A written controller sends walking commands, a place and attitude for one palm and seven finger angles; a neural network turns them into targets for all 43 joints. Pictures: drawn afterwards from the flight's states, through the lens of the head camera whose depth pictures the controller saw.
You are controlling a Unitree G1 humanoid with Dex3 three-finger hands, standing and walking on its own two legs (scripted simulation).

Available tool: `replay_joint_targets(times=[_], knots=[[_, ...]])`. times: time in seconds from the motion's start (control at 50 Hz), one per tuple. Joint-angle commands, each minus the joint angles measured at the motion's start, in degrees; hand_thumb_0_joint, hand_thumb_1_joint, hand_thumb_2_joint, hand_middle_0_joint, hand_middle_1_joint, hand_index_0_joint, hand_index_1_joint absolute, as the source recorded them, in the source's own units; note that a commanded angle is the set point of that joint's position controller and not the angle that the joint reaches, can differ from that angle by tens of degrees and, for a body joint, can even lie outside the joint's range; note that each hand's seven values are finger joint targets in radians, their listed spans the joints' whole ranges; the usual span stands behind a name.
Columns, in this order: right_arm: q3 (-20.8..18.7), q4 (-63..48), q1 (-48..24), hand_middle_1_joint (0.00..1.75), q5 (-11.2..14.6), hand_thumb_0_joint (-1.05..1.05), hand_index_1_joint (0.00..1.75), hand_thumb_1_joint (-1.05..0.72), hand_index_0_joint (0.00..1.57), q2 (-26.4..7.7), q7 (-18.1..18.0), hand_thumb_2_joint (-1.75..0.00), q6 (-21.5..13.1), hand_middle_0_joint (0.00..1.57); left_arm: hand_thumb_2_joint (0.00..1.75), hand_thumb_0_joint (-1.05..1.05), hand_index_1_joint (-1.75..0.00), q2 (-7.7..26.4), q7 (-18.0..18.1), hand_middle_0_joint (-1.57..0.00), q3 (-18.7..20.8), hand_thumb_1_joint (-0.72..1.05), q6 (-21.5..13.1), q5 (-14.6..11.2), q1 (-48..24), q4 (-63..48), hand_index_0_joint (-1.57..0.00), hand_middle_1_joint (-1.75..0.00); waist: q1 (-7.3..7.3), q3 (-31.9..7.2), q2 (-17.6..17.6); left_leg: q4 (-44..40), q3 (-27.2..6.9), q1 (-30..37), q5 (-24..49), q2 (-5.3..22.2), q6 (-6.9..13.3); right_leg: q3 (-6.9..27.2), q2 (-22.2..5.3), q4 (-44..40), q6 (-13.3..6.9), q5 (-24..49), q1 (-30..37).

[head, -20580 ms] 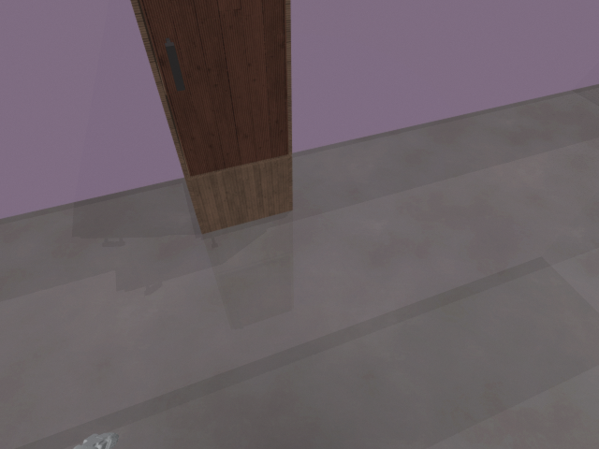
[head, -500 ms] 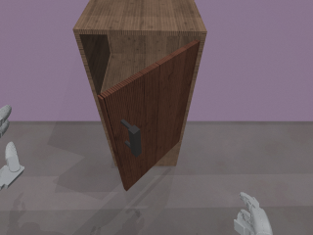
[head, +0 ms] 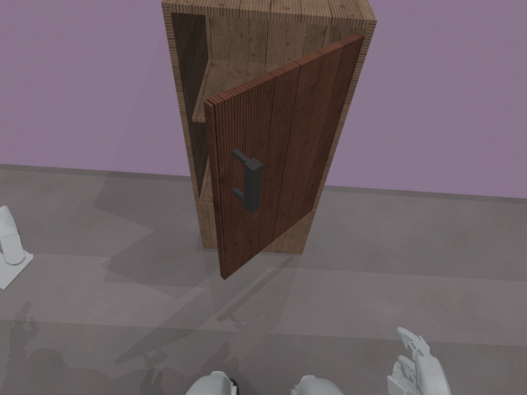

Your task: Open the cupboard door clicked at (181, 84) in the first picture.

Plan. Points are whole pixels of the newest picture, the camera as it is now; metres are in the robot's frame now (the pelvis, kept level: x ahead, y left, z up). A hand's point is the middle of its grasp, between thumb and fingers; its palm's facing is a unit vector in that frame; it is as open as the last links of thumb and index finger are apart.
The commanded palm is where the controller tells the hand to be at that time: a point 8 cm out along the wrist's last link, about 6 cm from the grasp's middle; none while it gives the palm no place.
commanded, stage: step back with the hand held close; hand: left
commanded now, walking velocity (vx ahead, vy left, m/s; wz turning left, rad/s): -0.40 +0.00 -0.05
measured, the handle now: (245, 181) +0.47 +0.06 +0.02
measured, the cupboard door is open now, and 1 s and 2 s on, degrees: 45 45 45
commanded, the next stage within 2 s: stop stepping back and stand still in 0.16 s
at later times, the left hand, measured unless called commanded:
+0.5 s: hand (33, 330) +0.15 +0.21 +0.19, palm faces +0.26 -0.83 -0.50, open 7.4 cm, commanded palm +0.09 +0.26 +0.19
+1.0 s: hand out of the picture +0.09 +0.23 +0.18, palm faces +0.34 -0.81 -0.48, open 7.4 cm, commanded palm +0.04 +0.27 +0.19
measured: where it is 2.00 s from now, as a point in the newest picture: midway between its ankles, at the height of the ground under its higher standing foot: outside the picture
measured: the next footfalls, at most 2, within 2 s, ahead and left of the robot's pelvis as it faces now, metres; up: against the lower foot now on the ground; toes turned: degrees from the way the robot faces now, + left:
right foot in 0.22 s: -0.07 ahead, -0.11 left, +0.00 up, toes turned -8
left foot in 0.34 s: +0.07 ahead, +0.06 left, +0.00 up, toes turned -6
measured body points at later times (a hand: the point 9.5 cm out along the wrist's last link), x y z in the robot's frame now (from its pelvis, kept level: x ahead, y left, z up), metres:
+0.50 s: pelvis -0.09 -0.02 +0.02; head -0.08 +0.00 +0.47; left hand +0.13 +0.26 +0.21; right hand +0.04 -0.28 -0.05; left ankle +0.03 +0.07 -0.72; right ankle -0.13 -0.11 -0.70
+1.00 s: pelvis -0.14 -0.01 +0.02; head -0.15 -0.01 +0.47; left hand +0.06 +0.27 +0.21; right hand -0.01 -0.26 -0.06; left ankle -0.11 +0.12 -0.72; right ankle -0.11 -0.10 -0.72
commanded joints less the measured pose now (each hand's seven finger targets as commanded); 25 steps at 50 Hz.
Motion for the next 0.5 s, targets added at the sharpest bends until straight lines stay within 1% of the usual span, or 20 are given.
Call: replay_joint_targets(times=[0.0,0.02,0.1,0.12,0.14,0.16,0.18,0.2,0.22,0.24,0.26,0.28,0.3,0.32,0.34,0.36,0.38,0.42,0.46,0.48], knots=[[-4.03,-7.22,-6.37,0.3,0.25,0.0,0.3,-0.9,0.2,-7.48,0.72,-0.9,-5.52,0.2,0.9,0.0,-0.3,8.02,2.0,-0.2,8.29,0.9,-3.77,-2.05,3.58,-8.42,-0.2,-0.3,1.98,-12.06,9.39,-22.53,-14.28,0.6,-23.07,16.36,5.43,0.05,0.34,14.74,-0.53,-7.19,8.99],[-3.4,-6.62,-6.06,0.3,-0.07,0.0,0.3,-0.9,0.2,-7.06,1.02,-0.9,-5.76,0.2,0.9,0.0,-0.3,7.05,2.08,-0.2,6.71,0.9,-3.43,-2.23,3.09,-10.49,-0.2,-0.3,1.59,-10.5,10.74,-24.36,-13.12,0.74,-22.43,15.33,4.66,-1.64,0.15,10.72,-0.69,-8.42,9.19],[-2.26,-4.28,-6.05,0.3,-0.48,0.0,0.3,-0.9,0.2,-7.09,1.12,-0.9,-6.25,0.2,0.9,0.0,-0.3,7.39,1.63,-0.2,3.44,0.9,-2.41,-3.01,-1.06,-12.57,-0.2,-0.3,1.31,-11.05,14.79,-27.98,-9.49,7.68,-20.72,12.32,0.19,-5.51,1.18,-11.6,-2.32,-11.29,13.61],[-2.22,-3.65,-5.42,0.3,-0.57,0.0,0.3,-0.9,0.2,-6.9,1.25,-0.9,-6.29,0.2,0.9,0.0,-0.3,7.58,1.32,-0.2,3.16,0.9,-2.9,-3.41,-1.63,-12.73,-0.2,-0.3,1.54,-13.17,14.11,-27.13,-8.7,11.55,-17.52,11.67,-1.58,-5.77,0.7,-19.77,-3.09,-10.39,14.83],[-2.24,-3.53,-5.18,0.3,-0.82,0.0,0.3,-0.9,0.2,-6.94,1.32,-0.9,-5.88,0.2,0.9,0.0,-0.3,8.93,0.94,-0.2,4.02,0.9,-3.28,-3.65,-1.36,-12.28,-0.2,-0.3,1.76,-13.5,10.95,-22.72,-6.67,14.42,-12.59,10.59,-3.35,-3.95,-1.42,-30.33,-4.26,-5.68,14.71],[-2.15,-3.22,-4.62,0.3,-0.63,0.0,0.3,-0.9,0.2,-6.22,1.49,-0.9,-4.94,0.2,0.9,0.0,-0.3,10.43,0.52,-0.2,4.47,0.9,-3.77,-3.55,-2.13,-12.35,-0.2,-0.3,1.32,-13.45,4.4,-13.26,-2.38,17.64,-6.05,7.38,-4.94,2.73,-7.05,-37.67,-6.61,-1.41,11.17],[-1.86,-3.21,-5.34,0.3,-0.35,0.0,0.3,-0.9,0.2,-5.74,1.27,-0.9,-4.01,0.2,0.9,0.0,-0.3,13.26,0.65,-0.2,6.19,0.9,-4.25,-3.47,-3.29,-12.66,-0.2,-0.3,1.4,-13.13,-5.28,-0.02,-0.05,19.48,-5.57,3.43,-5.9,13.26,-15.75,-40.59,-9.26,6.32,4.09],[-1.21,-2.93,-6.36,0.3,-1.09,0.0,0.3,-0.9,0.2,-5.25,0.99,-0.9,-4.08,0.2,0.9,0.0,-0.3,15.99,1.26,-0.2,8.39,0.9,-5.18,-3.14,-4.59,-13.99,-0.2,-0.3,1.87,-14.1,-5.76,9.38,0.48,16.57,-10.85,1.14,-6.48,15.31,-22.24,-39.23,-11.34,22.6,3.02],[-0.53,-4.13,-7.81,0.3,-0.8,0.0,0.3,-0.9,0.2,-4.86,0.7,-0.9,-5.25,0.2,0.9,0.0,-0.3,15.63,1.21,-0.2,7.33,0.9,-5.39,-2.25,-7.1,-13.63,-0.2,-0.3,2.63,-13.73,-7.75,11.93,1.29,9.8,-14.33,-1.33,-6.25,10.61,-21.05,-34.37,-9.75,36.89,9.7],[-1.44,-4.66,-7.86,0.3,0.39,0.0,0.3,-0.9,0.2,-5.77,0.25,-0.9,-4.94,0.2,0.9,0.0,-0.3,13.99,0.56,-0.2,6.69,0.9,-4.04,-2.08,-5.2,-12.18,-0.2,-0.3,1.94,-13.75,-14.7,11.93,0.3,5.0,-12.85,-2.62,-5.68,6.04,-17.58,-28.3,-8.03,52.6,16.33],[-0.88,-6.27,-7.87,0.3,1.0,0.0,0.3,-0.9,0.2,-5.58,-0.38,-0.9,-4.18,0.2,0.9,0.0,-0.3,13.95,0.32,-0.2,8.07,0.9,-2.44,-2.02,-2.19,-10.59,-0.2,-0.3,1.56,-12.6,-14.66,6.41,1.66,5.25,-8.24,-2.25,-5.08,2.71,-15.04,-24.19,-6.15,57.6,19.19],[-0.34,-6.34,-7.12,0.3,1.23,0.0,0.3,-0.9,0.2,-5.76,-1.0,-0.9,-3.46,0.2,0.9,0.0,-0.3,12.66,0.05,-0.2,7.88,0.9,-1.19,-2.76,-0.3,-9.99,-0.2,-0.3,0.45,-12.58,-8.34,-1.63,2.6,10.51,0.34,-3.13,-4.61,-0.58,-11.78,-20.0,-4.0,54.6,18.36],[-0.81,-6.06,-6.37,0.3,1.41,0.0,0.3,-0.9,0.2,-6.85,-1.4,-0.9,-3.32,0.2,0.9,0.0,-0.3,12.64,-0.24,-0.2,8.37,0.9,-0.06,-3.72,1.4,-10.01,-0.2,-0.3,-0.17,-15.12,-0.39,-8.48,0.16,20.62,20.5,-0.59,-3.32,-4.99,-7.43,-13.66,-0.38,42.54,13.46],[-1.14,-6.78,-5.57,0.3,1.4,0.0,0.3,-0.9,0.2,-7.61,-0.89,-0.9,-3.7,0.2,0.9,0.0,-0.3,11.8,-0.45,-0.2,8.21,0.9,-0.02,-4.17,3.23,-11.18,-0.2,-0.3,1.36,-18.66,10.37,-12.32,-7.88,28.2,36.58,6.77,-0.06,-4.68,-1.91,-7.68,0.5,16.85,9.83],[-1.35,-6.3,-3.81,0.3,1.34,0.0,0.3,-0.9,0.2,-7.74,0.2,-0.9,-4.55,0.2,0.9,0.0,-0.3,10.18,-0.8,-0.2,6.03,0.9,-0.51,-4.5,2.8,-10.28,-0.2,-0.3,1.48,-18.12,11.27,-16.32,-12.59,28.84,34.55,11.71,1.97,-1.52,-0.25,-3.62,-0.59,-9.41,7.28],[-1.64,-6.23,-4.18,0.3,0.33,0.0,0.3,-0.9,0.2,-7.27,0.4,-0.9,-5.43,0.2,0.9,0.0,-0.3,10.93,-0.49,-0.2,7.48,0.9,-0.46,-3.96,4.33,-9.68,-0.2,-0.3,2.13,-16.86,13.07,-20.7,-17.56,24.18,16.26,13.88,3.06,-0.43,0.0,-2.35,-0.61,-14.15,6.88],[-1.26,-6.34,-4.59,0.3,-0.05,0.0,0.3,-0.9,0.2,-6.77,0.33,-0.9,-5.82,0.2,0.9,0.0,-0.3,11.52,0.04,-0.2,8.3,0.9,-0.33,-3.99,4.72,-11.58,-0.2,-0.3,1.76,-15.46,12.8,-24.09,-18.64,18.64,-0.8,14.38,3.6,0.52,-1.47,-3.3,-0.82,-11.72,9.65],[-0.79,-6.96,-5.24,0.3,-0.11,0.0,0.3,-0.9,0.2,-6.59,0.16,-0.9,-5.88,0.2,0.9,0.0,-0.3,10.76,0.75,-0.2,8.0,0.9,0.19,-3.6,7.23,-11.97,-0.2,-0.3,1.37,-11.44,10.75,-28.97,-13.92,8.98,-22.44,11.07,1.75,-2.8,-1.08,-11.22,-1.46,-7.98,16.05],[-0.73,-8.05,-5.95,0.3,0.06,0.0,0.3,-0.9,0.2,-7.37,-0.16,-0.9,-4.99,0.2,0.9,0.0,-0.3,9.52,1.0,-0.2,6.93,0.9,0.97,-3.07,9.17,-10.76,-0.2,-0.3,1.29,-8.16,14.03,-30.22,-8.38,-2.89,-31.53,7.57,-0.93,-7.26,0.65,-18.76,-2.18,-4.76,26.23],[-0.92,-8.43,-6.0,0.3,0.1,0.0,0.3,-0.9,0.2,-7.45,-0.31,-0.9,-4.5,0.2,0.9,0.0,-0.3,9.61,0.91,-0.2,6.63,0.9,1.11,-2.73,9.63,-10.17,-0.2,-0.3,1.1,-7.24,12.5,-27.69,-6.08,-5.56,-31.66,5.52,-1.95,-7.38,0.12,-22.63,-2.43,-3.52,28.58]])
